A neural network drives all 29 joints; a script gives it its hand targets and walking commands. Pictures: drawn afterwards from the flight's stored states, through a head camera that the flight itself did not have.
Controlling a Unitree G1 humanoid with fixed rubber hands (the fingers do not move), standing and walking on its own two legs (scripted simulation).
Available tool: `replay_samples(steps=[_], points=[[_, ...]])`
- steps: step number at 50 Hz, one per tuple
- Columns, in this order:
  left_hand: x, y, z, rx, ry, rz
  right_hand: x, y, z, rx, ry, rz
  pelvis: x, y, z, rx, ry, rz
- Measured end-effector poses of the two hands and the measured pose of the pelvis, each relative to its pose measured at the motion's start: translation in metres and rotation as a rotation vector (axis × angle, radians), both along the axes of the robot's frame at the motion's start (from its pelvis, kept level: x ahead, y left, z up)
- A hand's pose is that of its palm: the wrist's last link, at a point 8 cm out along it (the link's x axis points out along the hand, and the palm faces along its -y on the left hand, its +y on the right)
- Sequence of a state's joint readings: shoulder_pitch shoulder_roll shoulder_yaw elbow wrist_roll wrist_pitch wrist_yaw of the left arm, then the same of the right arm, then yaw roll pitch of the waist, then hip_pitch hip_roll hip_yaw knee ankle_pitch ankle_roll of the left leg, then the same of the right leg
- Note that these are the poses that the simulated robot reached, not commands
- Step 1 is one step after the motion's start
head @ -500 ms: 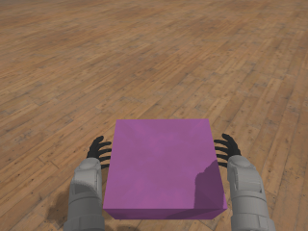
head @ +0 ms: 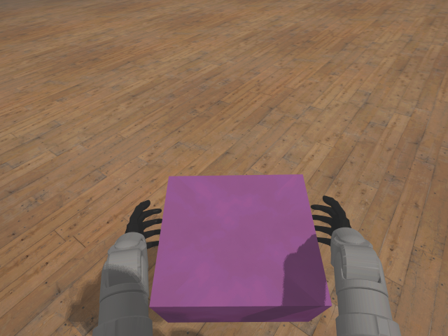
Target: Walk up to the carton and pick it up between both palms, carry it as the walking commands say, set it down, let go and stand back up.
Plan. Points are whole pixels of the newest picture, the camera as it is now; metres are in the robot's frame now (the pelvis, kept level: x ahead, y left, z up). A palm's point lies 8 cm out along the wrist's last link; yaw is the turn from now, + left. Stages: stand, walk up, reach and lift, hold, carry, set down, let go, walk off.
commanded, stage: hold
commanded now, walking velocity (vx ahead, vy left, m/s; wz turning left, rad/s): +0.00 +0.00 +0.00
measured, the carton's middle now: (236, 246) +0.31 +0.01 -0.04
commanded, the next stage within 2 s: carry in 0.20 s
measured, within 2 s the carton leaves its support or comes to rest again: neither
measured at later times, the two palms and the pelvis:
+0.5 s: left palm (125, 219) +0.32 +0.22 +0.05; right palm (312, 211) +0.33 -0.14 +0.05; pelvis +0.05 +0.03 -0.01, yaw +1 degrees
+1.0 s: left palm (134, 142) +0.53 +0.26 +0.07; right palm (276, 125) +0.60 -0.10 +0.07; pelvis +0.30 +0.04 -0.02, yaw +6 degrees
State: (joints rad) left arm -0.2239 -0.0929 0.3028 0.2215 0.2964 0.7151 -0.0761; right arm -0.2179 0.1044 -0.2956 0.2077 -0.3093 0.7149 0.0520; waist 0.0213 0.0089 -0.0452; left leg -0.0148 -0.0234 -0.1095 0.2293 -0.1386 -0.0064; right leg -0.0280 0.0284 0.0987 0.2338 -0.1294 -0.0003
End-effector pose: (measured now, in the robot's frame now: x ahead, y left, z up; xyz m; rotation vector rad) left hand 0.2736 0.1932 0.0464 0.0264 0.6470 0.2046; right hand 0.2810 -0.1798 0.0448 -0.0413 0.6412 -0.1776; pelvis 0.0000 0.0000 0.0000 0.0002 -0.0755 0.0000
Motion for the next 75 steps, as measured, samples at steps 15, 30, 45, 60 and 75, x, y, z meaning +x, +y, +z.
replay_samples(steps=[15, 30, 45, 60, 75], points=[[0.005, -0.003, -0.003, 0.026, -0.014, 0.027, 0.008, 0.003, -0.001, -0.035, -0.013, -0.028, 0.003, 0.005, -0.009, -0.011, 0.065, 0.037], [0.080, 0.024, 0.023, -0.012, 0.018, 0.094, 0.083, 0.032, 0.021, 0.050, 0.022, -0.084, 0.085, 0.023, -0.006, -0.047, 0.169, 0.035], [0.197, 0.035, 0.034, -0.030, 0.051, 0.240, 0.248, 0.047, 0.030, 0.071, 0.061, 0.027, 0.237, 0.022, -0.006, 0.017, 0.186, 0.107], [0.399, 0.093, -0.002, -0.067, 0.128, 0.163, 0.413, 0.101, 0.000, 0.055, 0.131, -0.078, 0.425, 0.082, -0.014, 0.005, 0.169, 0.062], [0.610, 0.076, 0.020, -0.022, -0.016, 0.169, 0.635, 0.086, 0.013, 0.093, -0.009, -0.045, 0.638, 0.071, -0.031, -0.030, 0.140, 0.121]])
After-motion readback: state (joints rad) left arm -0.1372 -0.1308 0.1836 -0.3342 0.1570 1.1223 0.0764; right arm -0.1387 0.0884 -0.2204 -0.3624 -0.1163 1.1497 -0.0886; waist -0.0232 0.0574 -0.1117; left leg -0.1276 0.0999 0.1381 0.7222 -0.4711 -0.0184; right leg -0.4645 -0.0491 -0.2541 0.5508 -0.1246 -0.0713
